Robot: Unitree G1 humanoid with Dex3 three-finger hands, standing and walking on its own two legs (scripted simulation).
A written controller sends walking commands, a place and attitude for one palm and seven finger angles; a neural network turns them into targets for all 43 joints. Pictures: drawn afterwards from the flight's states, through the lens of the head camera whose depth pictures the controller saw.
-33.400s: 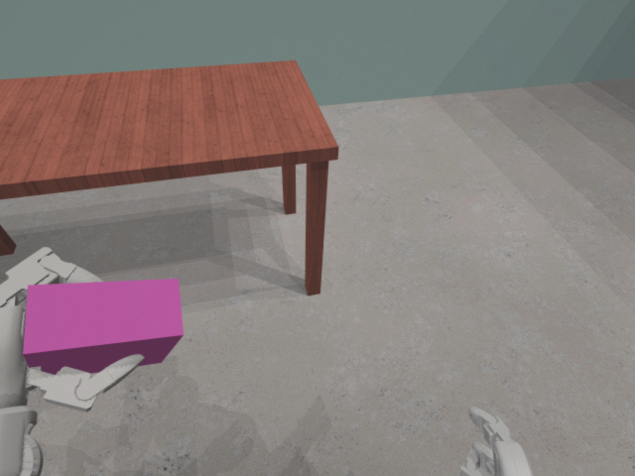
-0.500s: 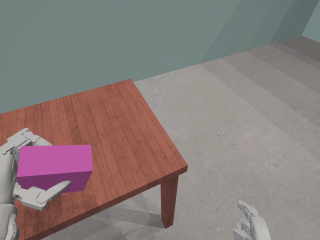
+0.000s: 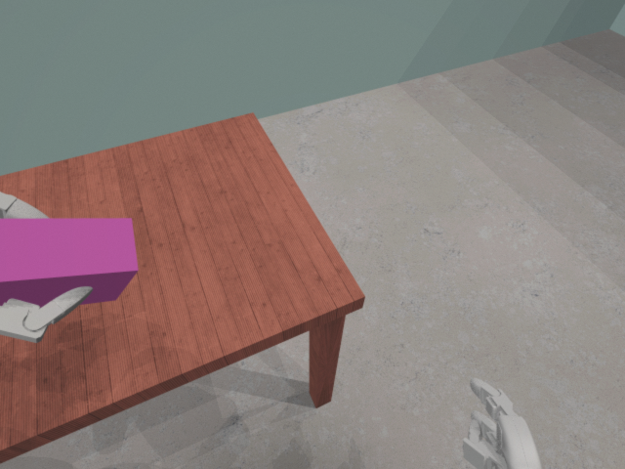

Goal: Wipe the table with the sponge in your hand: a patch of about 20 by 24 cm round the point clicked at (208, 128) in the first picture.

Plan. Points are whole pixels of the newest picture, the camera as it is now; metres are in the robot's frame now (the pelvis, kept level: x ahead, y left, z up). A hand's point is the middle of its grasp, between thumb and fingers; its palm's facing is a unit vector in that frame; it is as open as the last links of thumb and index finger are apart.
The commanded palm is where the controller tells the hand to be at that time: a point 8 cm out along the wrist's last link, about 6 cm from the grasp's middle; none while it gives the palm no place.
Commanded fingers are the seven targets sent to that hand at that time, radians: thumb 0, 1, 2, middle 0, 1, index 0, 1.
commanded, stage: come to a stop and stand still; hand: left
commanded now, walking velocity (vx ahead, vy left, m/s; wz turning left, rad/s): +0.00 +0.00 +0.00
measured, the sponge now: (81, 265) +0.27 +0.26 +0.15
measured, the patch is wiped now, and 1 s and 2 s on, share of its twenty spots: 0.00 0.00 0.00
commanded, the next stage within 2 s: look again from close up in 1.02 s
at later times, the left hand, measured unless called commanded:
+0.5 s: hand (20, 293) +0.23 +0.30 +0.16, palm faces +0.35 -0.88 -0.33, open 9.6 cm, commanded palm +0.17 +0.34 +0.18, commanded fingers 0.00 0.10 1.30 -1.20 -1.60 -1.20 -1.60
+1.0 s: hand out of the picture +0.23 +0.35 +0.16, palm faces +0.35 -0.85 -0.39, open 9.6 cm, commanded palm +0.17 +0.39 +0.18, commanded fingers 0.00 0.10 1.30 -1.20 -1.60 -1.20 -1.60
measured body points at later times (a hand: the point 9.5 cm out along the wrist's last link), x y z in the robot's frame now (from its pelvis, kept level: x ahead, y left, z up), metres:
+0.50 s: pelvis +0.01 +0.06 +0.01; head +0.01 +0.08 +0.46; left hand +0.20 +0.34 +0.18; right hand +0.20 -0.16 -0.05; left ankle +0.00 +0.15 -0.73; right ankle +0.04 -0.02 -0.73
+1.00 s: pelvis +0.01 +0.10 +0.01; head +0.03 +0.13 +0.46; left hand +0.21 +0.39 +0.18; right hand +0.18 -0.11 -0.06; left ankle +0.00 +0.15 -0.73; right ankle +0.04 -0.02 -0.73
